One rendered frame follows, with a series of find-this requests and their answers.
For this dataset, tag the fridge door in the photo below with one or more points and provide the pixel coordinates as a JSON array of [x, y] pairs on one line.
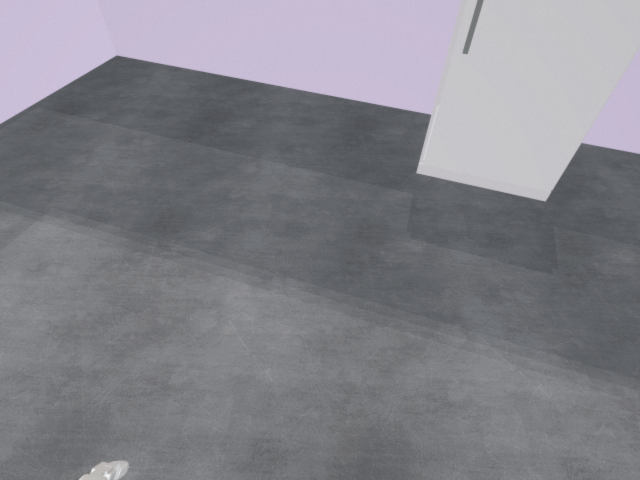
[[516, 107]]

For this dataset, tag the handle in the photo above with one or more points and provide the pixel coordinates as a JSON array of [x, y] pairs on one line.
[[472, 26]]

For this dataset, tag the left robot hand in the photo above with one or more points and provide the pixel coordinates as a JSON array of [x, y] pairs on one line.
[[107, 471]]

